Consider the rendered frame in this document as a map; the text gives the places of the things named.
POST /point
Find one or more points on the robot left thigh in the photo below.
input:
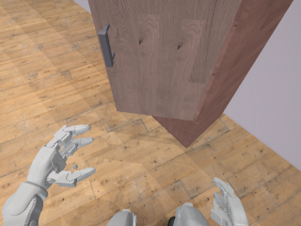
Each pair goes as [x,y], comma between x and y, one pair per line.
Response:
[123,218]

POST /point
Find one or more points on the robot right hand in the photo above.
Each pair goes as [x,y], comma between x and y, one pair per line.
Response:
[232,212]

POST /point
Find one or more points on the cupboard door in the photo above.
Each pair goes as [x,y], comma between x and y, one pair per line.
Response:
[165,51]

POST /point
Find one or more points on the robot thigh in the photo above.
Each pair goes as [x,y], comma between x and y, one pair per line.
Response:
[189,216]
[123,218]

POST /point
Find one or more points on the handle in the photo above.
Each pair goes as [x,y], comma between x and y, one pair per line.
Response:
[105,44]

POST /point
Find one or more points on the robot right thigh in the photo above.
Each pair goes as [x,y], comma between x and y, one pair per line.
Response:
[189,216]

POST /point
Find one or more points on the left robot forearm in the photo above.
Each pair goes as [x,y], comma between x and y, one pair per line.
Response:
[23,208]

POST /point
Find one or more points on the robot left hand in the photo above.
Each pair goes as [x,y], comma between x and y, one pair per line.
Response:
[42,170]

